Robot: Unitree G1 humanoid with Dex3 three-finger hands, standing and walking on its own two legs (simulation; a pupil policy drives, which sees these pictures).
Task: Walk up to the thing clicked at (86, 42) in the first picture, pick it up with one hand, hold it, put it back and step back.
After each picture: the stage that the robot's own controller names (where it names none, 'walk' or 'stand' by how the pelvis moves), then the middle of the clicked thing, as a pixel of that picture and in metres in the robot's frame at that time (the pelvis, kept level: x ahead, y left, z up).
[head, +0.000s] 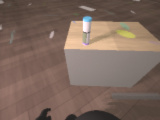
stand; (86, 32) +0.73 +0.08 +0.13
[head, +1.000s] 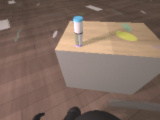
rise first; (78, 33) +0.66 +0.18 +0.16
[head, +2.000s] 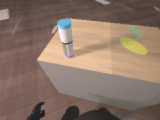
rise first; (67, 41) +0.46 +0.20 +0.18
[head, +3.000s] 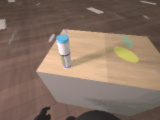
stand; (65, 53) +0.42 +0.20 +0.13
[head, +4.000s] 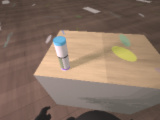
stand; (63, 55) +0.40 +0.21 +0.13
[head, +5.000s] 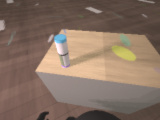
stand; (63, 53) +0.43 +0.21 +0.13
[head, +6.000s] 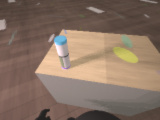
stand; (63, 54) +0.41 +0.21 +0.13
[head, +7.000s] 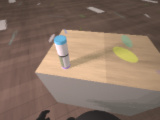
stand; (63, 54) +0.42 +0.21 +0.13
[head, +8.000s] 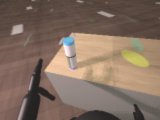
rise first; (71, 55) +0.42 +0.19 +0.13
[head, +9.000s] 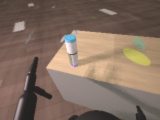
go down; (72, 52) +0.44 +0.18 +0.13
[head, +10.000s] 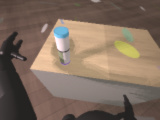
go down; (63, 49) +0.43 +0.17 +0.15
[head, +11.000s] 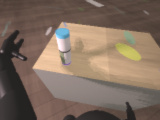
approach; (64, 49) +0.43 +0.18 +0.15
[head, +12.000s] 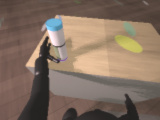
close in; (59, 44) +0.44 +0.19 +0.18
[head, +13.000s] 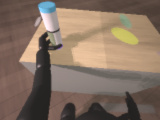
lift; (53, 30) +0.51 +0.20 +0.20
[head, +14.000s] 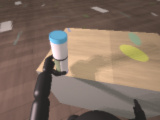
lift; (60, 57) +0.32 +0.18 +0.23
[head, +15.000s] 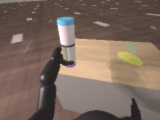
lift; (68, 45) +0.32 +0.14 +0.32
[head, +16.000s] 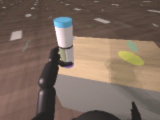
hold; (66, 46) +0.32 +0.15 +0.30
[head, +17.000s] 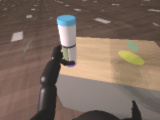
crouch; (69, 45) +0.32 +0.13 +0.31
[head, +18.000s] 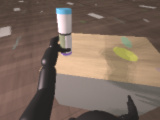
crouch; (65, 34) +0.43 +0.16 +0.30
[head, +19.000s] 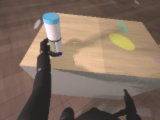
lower; (55, 39) +0.47 +0.20 +0.18
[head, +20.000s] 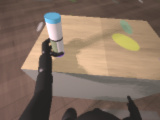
lower; (56, 39) +0.47 +0.19 +0.19
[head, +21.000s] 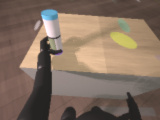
lower; (54, 36) +0.49 +0.20 +0.19
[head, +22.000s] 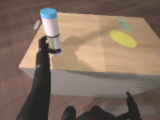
lower; (53, 35) +0.49 +0.20 +0.19
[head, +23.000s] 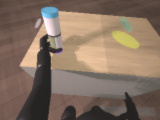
loosen; (54, 34) +0.49 +0.20 +0.19
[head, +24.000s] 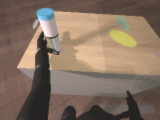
withdraw; (52, 35) +0.49 +0.20 +0.19
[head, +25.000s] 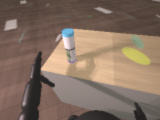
sink last; (70, 48) +0.46 +0.19 +0.16
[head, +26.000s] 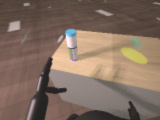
stand; (72, 47) +0.49 +0.19 +0.14
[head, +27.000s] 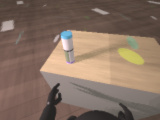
stand; (68, 49) +0.47 +0.20 +0.14
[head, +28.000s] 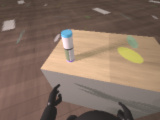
stand; (68, 48) +0.48 +0.20 +0.14
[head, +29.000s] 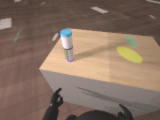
stand; (68, 47) +0.48 +0.20 +0.14
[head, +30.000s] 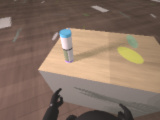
stand; (67, 48) +0.47 +0.20 +0.14
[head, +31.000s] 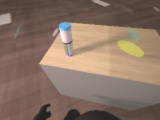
walk; (67, 41) +0.51 +0.20 +0.14
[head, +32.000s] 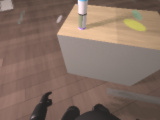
walk; (82, 14) +0.79 +0.13 +0.16
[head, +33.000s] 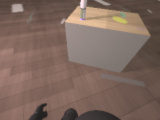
stand; (83, 9) +1.17 +0.18 +0.15
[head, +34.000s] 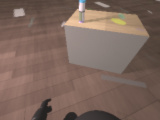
stand; (81, 12) +1.16 +0.18 +0.15
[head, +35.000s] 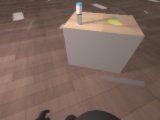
stand; (79, 14) +1.18 +0.21 +0.13
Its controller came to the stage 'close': yes
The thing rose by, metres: 0.20
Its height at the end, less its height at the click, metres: +0.00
